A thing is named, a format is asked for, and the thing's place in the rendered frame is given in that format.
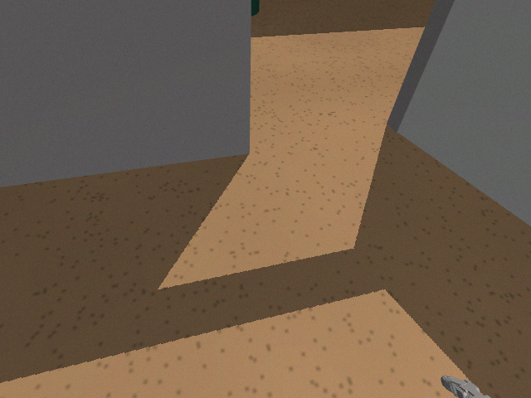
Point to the right robot hand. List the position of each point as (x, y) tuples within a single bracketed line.
[(460, 388)]

